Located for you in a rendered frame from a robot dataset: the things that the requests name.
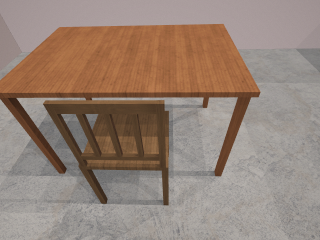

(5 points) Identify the chair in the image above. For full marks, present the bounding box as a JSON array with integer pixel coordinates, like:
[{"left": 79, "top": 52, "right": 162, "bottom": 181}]
[{"left": 43, "top": 100, "right": 169, "bottom": 206}]

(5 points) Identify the table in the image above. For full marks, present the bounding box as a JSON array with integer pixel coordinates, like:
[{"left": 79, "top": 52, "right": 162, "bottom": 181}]
[{"left": 0, "top": 24, "right": 261, "bottom": 177}]

